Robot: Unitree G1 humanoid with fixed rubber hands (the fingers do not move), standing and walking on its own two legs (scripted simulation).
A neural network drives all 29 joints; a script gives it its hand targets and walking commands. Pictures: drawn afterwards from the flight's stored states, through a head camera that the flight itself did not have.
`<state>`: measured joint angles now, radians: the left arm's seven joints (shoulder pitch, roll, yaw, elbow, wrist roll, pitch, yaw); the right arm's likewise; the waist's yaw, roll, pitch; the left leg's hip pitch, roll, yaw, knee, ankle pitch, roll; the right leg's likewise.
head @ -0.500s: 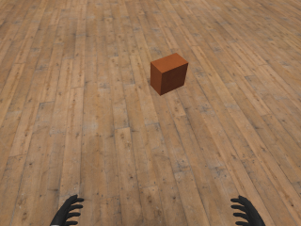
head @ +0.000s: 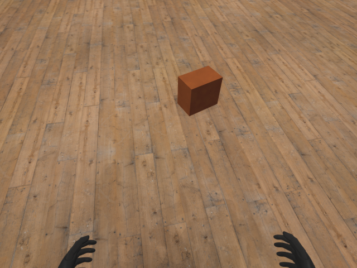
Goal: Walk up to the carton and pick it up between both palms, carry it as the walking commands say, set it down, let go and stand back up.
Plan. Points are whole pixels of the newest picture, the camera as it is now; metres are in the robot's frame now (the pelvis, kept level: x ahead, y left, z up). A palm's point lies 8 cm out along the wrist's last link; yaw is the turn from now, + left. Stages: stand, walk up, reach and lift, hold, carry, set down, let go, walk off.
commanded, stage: stand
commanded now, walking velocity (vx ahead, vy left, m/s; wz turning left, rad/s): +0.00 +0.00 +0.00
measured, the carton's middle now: (198, 91) +1.43 -0.11 -0.62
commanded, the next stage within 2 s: walk up in 1.44 s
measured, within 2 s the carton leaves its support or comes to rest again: neither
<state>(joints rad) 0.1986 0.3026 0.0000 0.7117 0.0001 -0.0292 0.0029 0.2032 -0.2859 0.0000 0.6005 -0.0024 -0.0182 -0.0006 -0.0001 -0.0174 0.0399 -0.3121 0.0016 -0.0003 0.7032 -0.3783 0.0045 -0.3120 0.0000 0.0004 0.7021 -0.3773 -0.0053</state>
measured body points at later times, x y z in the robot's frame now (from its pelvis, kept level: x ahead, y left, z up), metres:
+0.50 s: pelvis +0.00 +0.00 +0.00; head +0.00 +0.01 +0.45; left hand +0.13 +0.27 -0.11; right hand +0.16 -0.26 -0.08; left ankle +0.00 +0.12 -0.72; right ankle +0.00 -0.12 -0.72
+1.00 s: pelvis -0.02 +0.00 +0.00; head -0.01 +0.01 +0.45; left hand +0.11 +0.27 -0.11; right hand +0.14 -0.26 -0.08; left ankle +0.00 +0.12 -0.72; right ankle +0.00 -0.12 -0.72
